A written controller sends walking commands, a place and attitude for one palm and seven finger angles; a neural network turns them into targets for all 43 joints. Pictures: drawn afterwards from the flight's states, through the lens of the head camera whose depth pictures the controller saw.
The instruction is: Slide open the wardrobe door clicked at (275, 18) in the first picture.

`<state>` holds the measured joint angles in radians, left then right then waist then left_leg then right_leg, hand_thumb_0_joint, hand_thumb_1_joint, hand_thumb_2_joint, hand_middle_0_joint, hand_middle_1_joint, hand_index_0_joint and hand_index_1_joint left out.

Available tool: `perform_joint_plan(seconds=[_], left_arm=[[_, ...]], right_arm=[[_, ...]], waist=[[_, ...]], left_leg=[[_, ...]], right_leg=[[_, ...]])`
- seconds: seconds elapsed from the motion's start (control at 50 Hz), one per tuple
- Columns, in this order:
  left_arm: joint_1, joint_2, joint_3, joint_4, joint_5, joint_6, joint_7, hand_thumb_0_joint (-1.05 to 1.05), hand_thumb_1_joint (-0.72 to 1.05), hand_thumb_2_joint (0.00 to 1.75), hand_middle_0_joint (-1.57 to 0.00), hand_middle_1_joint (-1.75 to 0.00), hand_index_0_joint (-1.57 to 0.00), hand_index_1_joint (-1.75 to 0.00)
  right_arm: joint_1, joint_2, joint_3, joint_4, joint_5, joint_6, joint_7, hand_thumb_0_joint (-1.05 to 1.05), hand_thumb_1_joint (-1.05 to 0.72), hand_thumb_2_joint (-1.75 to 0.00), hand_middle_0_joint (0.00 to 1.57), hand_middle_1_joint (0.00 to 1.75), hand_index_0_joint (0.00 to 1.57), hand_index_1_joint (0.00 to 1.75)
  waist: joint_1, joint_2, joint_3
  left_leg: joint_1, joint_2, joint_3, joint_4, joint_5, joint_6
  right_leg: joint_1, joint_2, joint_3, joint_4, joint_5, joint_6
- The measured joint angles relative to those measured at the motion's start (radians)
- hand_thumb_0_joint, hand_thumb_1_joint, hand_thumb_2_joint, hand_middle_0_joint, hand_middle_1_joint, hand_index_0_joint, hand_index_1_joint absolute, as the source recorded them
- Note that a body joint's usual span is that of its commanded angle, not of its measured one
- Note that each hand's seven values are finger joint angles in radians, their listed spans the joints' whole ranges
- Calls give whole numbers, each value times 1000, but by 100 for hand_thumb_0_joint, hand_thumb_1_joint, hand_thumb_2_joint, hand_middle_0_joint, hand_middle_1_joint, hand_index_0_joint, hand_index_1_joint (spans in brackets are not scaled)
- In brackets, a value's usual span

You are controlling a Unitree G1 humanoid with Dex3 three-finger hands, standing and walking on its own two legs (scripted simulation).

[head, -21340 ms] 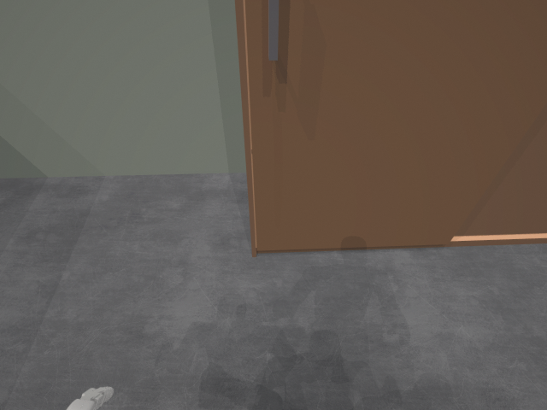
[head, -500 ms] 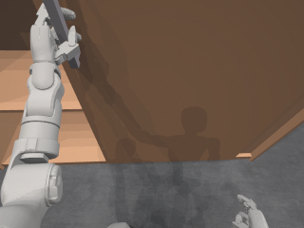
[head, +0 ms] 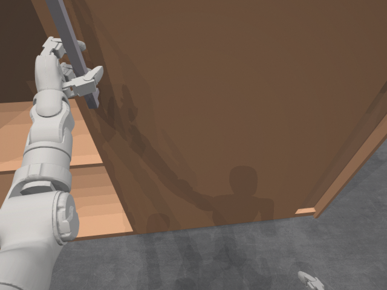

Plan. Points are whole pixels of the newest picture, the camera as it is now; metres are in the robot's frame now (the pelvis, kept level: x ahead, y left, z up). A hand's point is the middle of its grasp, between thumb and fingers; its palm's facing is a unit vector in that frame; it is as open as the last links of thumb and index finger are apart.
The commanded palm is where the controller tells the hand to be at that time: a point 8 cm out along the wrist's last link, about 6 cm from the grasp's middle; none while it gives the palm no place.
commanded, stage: loosen the grip on the handle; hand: left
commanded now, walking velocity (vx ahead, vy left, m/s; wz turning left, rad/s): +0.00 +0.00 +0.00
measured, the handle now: (74, 42) +0.51 +0.24 +0.28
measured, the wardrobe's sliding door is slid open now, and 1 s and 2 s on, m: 0.68 0.68 0.68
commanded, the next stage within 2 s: slip the hand off the handle in 0.38 s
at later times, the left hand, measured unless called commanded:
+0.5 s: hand (89, 80) +0.47 +0.21 +0.22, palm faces +0.25 -0.96 -0.13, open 14.6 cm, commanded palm +0.44 +0.27 +0.22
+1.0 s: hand (41, 86) +0.45 +0.30 +0.22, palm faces +0.32 -0.94 -0.14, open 14.7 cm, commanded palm +0.42 +0.33 +0.22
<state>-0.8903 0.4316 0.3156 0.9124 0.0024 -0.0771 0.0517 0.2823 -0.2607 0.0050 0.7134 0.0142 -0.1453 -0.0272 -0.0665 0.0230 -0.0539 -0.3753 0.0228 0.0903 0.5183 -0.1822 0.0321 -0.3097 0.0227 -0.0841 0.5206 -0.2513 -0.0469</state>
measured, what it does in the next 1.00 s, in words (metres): stands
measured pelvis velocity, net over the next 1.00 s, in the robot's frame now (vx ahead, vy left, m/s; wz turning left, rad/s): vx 0.03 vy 0.01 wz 0.01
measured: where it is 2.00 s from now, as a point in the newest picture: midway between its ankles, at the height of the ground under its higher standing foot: outside the picture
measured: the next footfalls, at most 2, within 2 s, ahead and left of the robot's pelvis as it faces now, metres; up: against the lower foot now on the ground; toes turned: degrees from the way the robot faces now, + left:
none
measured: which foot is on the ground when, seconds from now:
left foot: down 0.00-1.00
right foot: down 0.00-1.00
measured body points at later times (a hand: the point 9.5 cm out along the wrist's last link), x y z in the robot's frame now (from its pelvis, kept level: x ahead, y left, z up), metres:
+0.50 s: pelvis +0.01 +0.01 +0.00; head +0.02 +0.01 +0.45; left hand +0.45 +0.26 +0.23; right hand +0.07 -0.26 -0.11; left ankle +0.05 +0.10 -0.73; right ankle +0.01 -0.09 -0.73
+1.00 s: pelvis +0.03 +0.01 +0.00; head +0.04 +0.01 +0.45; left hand +0.42 +0.35 +0.23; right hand +0.13 -0.26 -0.10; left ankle +0.05 +0.10 -0.73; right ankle +0.01 -0.09 -0.73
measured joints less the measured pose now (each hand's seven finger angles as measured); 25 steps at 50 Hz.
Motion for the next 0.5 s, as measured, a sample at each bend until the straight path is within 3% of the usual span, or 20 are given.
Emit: perform_joint_plan(seconds=[0.08, 0.2, 0.26, 0.3, 0.38, 0.5], left_arm=[[-26, 27, -18, 52, 10, -67, 36, 0, 8, 51, -44, -138, -23, -129], [-45, 48, -45, 56, 6, -147, 27, 0, -31, 32, -40, -134, -19, -125], [-13, 63, -24, 21, 19, -138, 2, 0, -42, 27, -37, -130, -22, -124], [8, 66, -19, -1, 2, -127, -4, -1, -47, 25, -35, -128, -24, -123], [62, 47, -12, -59, -31, -110, -20, -1, -52, 22, -37, -127, -25, -120], [137, -2, -24, -182, -44, -73, -11, -1, -55, 21, -36, -123, -25, -117]], right_arm=[[31, -19, 2, 3, 9, -2, 3, 1, -91, -89, 20, 30, 20, 30], [97, -33, 2, 32, 17, -12, -6, 1, -91, -90, 20, 30, 20, 30], [112, -36, 3, 43, 19, -9, -15, 1, -91, -90, 20, 30, 20, 30], [123, -33, 1, 45, 22, -11, -23, 1, -91, -90, 20, 30, 20, 30], [132, -27, 5, 45, 24, -15, -32, 1, -91, -90, 20, 30, 20, 30], [91, -10, 13, 21, 20, -15, -30, 1, -91, -90, 20, 30, 20, 30]], waist=[[-22, -13, 14], [-22, -35, 32], [-27, -34, 28], [-30, -30, 23], [-20, -18, 19], [3, -6, 20]], left_leg=[[-29, 0, 2, 20, 5, 4], [-74, -5, -14, 47, 1, 7], [-72, -2, -8, 44, -2, 6], [-60, 0, -2, 36, -6, 6], [-25, 0, 2, 20, -15, 10], [14, -10, 5, 0, -26, 16]], right_leg=[[-36, -2, 1, 34, -2, 0], [-81, 3, 5, 58, 0, -2], [-83, 10, 19, 49, 4, -1], [-70, 13, 26, 36, 6, 0], [-30, 15, 34, 5, 6, 5], [11, 8, 38, -19, -2, 14]])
